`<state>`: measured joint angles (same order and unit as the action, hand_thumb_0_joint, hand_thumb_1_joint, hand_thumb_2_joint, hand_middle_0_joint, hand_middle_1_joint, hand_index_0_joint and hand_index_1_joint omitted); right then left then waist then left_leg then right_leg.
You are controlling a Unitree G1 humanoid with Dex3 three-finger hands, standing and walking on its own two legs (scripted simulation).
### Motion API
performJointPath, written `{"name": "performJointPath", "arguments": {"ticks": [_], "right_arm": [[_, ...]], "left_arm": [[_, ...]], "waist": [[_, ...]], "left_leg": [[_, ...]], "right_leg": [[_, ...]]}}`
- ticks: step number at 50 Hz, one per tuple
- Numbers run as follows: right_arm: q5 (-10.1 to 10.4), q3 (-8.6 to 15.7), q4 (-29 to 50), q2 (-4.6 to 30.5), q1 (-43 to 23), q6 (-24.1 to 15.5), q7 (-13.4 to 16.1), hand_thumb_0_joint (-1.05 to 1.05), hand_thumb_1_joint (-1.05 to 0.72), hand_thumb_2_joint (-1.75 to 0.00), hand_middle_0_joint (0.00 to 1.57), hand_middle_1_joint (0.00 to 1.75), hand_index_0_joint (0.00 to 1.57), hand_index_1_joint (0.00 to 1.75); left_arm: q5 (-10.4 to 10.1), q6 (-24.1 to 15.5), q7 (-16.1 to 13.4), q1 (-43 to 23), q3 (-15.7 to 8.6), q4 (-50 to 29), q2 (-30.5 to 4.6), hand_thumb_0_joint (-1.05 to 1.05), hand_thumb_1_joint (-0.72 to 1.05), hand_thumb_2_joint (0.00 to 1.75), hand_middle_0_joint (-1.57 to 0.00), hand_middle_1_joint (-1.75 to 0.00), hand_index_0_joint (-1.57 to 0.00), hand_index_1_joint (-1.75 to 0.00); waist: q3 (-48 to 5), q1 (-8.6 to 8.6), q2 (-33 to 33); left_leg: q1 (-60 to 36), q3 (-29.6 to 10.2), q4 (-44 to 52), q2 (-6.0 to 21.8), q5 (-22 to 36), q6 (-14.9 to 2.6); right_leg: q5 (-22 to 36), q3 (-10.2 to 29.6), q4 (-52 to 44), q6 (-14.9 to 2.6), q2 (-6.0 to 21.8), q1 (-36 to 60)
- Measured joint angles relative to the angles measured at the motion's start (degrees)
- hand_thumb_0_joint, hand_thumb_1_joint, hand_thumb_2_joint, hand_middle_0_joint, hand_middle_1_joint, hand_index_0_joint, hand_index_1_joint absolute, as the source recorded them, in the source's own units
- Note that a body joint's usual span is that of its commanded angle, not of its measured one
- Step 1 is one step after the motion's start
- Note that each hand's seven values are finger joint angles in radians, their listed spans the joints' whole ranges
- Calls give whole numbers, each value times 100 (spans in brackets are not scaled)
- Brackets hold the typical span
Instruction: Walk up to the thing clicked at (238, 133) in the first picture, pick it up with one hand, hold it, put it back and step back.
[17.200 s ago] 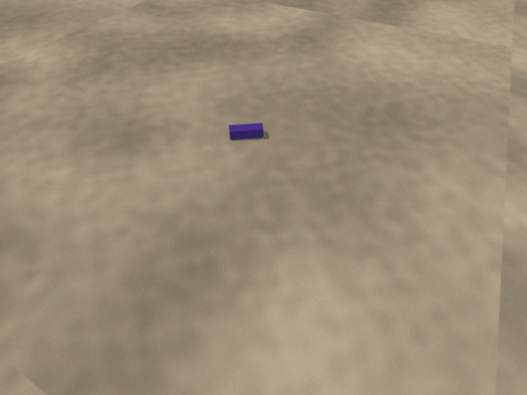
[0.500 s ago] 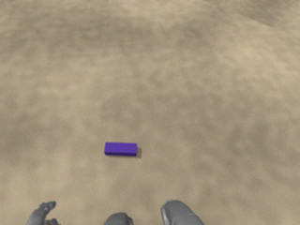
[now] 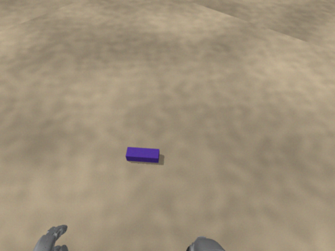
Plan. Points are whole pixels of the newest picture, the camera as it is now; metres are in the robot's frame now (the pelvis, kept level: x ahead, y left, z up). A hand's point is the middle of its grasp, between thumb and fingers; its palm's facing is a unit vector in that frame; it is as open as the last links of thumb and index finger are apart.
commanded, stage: walk up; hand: left
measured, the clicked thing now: (143, 154) +0.73 +0.18 -0.72
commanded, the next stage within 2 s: stand in 1.14 s
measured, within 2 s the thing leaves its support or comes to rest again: neither
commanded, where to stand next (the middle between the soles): +0.34 -0.05 m, yaw -2 degrees
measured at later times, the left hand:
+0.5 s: hand out of the picture +0.02 +0.25 -0.14, palm faces +0.01 -0.94 -0.34, open 7.4 cm
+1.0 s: hand out of the picture +0.11 +0.24 -0.13, palm faces -0.02 -0.94 -0.35, open 7.3 cm
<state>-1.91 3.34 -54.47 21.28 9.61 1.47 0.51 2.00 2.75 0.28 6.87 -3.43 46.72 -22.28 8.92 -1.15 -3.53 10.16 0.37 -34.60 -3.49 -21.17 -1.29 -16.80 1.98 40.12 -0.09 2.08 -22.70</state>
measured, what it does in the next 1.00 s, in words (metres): steps on the spot: right foot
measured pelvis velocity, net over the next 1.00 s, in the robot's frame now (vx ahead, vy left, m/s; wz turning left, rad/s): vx -0.01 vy -0.02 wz -0.02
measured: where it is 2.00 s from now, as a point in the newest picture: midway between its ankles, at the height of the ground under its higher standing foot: outside the picture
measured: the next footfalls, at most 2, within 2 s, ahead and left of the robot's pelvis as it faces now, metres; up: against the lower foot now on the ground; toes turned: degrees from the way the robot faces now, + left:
right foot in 0.20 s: +0.02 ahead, -0.14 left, +0.00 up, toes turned +1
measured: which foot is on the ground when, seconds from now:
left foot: down 0.00-1.00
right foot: down 0.00-0.00, up 0.02-0.18, down 0.20-1.00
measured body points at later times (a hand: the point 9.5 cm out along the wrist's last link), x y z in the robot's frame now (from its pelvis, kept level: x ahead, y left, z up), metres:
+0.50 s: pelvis -0.04 -0.01 +0.01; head -0.04 +0.00 +0.46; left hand +0.02 +0.30 -0.11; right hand +0.04 -0.32 -0.11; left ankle -0.02 +0.11 -0.72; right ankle -0.03 -0.14 -0.72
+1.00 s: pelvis -0.01 -0.02 +0.02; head +0.00 -0.01 +0.47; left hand +0.11 +0.29 -0.10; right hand +0.08 -0.32 -0.10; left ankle -0.02 +0.11 -0.72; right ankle -0.02 -0.14 -0.72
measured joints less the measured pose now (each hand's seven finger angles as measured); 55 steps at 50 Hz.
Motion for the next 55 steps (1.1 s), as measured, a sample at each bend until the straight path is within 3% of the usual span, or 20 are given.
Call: {"name": "performJointPath", "arguments": {"ticks": [2, 4, 8, 10, 12, 13, 16, 18, 20, 23, 24, 27, 31, 55], "right_arm": [[-48, -37, -67, -67, 92, -27, -68, 1, -90, -90, 20, 30, 21, 30], [-72, -89, -119, -147, 144, -94, -80, 1, -90, -90, 20, 30, 21, 30], [-78, -103, -117, -199, 145, -169, -116, 1, -90, -90, 20, 30, 21, 30], [-76, -96, -51, -179, 107, -154, -135, 1, -90, -90, 20, 30, 21, 30], [-34, -76, -6, -107, 25, -117, -131, 1, -90, -90, 20, 30, 21, 30], [0, -69, 5, -79, 18, -96, -127, 1, -90, -90, 20, 30, 21, 30], [41, -44, -25, -39, 44, -66, -133, 1, -90, -90, 20, 30, 21, 30], [44, -22, -66, 16, 86, -85, -146, 1, -90, -90, 20, 30, 21, 30], [31, -1, -123, 52, 130, -129, -159, 1, -90, -90, 20, 30, 21, 30], [-7, 31, -227, 1, 151, -206, -151, 1, -90, -90, 20, 30, 20, 30], [-20, 23, -255, -39, 161, -227, -147, 1, -90, -90, 20, 30, 20, 30], [-19, -45, -304, -153, 167, -251, -171, 1, -90, -90, 20, 30, 21, 30], [24, -122, -352, -214, 102, -236, -177, 1, -90, -90, 20, 30, 21, 30], [84, -129, -599, -171, -391, -218, -97, 1, -90, -90, 20, 30, 20, 30]], "left_arm": [[-1, 35, 13, 119, -9, 206, 15, 0, 90, 90, -20, -30, -21, -30], [-55, 31, 48, 234, -40, 370, -27, 0, 90, 90, -20, -30, -21, -30], [-79, -36, 122, 489, -62, 659, -64, 0, 90, 90, -20, -30, -21, -30], [-63, -85, 135, 612, -54, 797, -65, 0, 90, 90, -20, -30, -21, -30], [-28, -151, 101, 616, -44, 976, 32, 0, 90, 90, -20, -30, -21, -30], [-8, -197, 92, 634, -19, 1022, 78, 0, 90, 90, -20, -30, -21, -30], [14, -296, 116, 702, 39, 1044, 137, 0, 90, 90, -20, -30, -21, -30], [10, -349, 111, 696, 63, 1026, 184, 1, 90, 90, -20, -30, -21, -30], [4, -371, 112, 666, 83, 1006, 200, 0, 90, 90, -20, -30, -21, -30], [-30, -322, 118, 583, 114, 1000, 147, 0, 90, 90, -20, -30, -21, -30], [-60, -303, 119, 566, 117, 1024, 126, 0, 90, 90, -20, -30, -21, -30], [-102, -298, 120, 525, 103, 1100, 41, 0, 90, 90, -20, -30, -21, -30], [-104, -393, 89, 403, 96, 1228, 11, 0, 90, 90, -20, -30, -21, -30], [-149, -390, 12, -220, 221, 1330, 124, 0, 90, 90, -20, -30, -21, -30]], "waist": [[-144, 85, 51], [-205, 98, 37], [-308, 45, 65], [-367, 14, 100], [-290, 37, 340], [-296, 56, 449], [-420, -5, 489], [-475, -42, 512], [-528, -54, 518], [-536, -50, 375], [-567, -50, 315], [-638, -14, 203], [-585, 37, 246], [-546, 112, 273]], "left_leg": [[63, -70, 39, 105, 91, -46], [27, -90, 215, 197, 243, -12], [59, -30, 327, 342, 380, 57], [154, 43, 199, 398, 335, 96], [215, -28, -9, 574, 262, 157], [259, -131, -95, 608, 189, 145], [469, -285, -571, 422, -496, 110], [535, -288, -687, 359, -587, 98], [463, -230, -375, 378, -418, 89], [224, -132, 292, 294, 543, 92], [202, -92, 340, 265, 585, 83], [138, -25, 446, 278, 537, 61], [52, -46, 454, 391, 480, 135], [-246, 7, 757, 392, 451, 144]], "right_leg": [[-732, 176, 415, 0, -250, -82], [-814, 373, 846, -32, -427, -71], [-862, 276, 278, -32, -343, 491], [-730, 179, -451, -59, -272, 925], [77, 74, -934, -24, -413, 1165], [169, 12, -1000, -18, -473, 1197], [120, -7, -948, -91, -425, 1114], [133, -32, -979, -81, -361, 1107], [135, -70, -982, -32, -300, 1087], [41, -33, -808, 69, -159, 1028], [-75, 36, -741, 43, -152, 996], [-507, 90, -584, -66, -196, 938], [211, 35, -1074, 6, -282, 1187], [50, 85, -1265, 17, -277, 1423]]}}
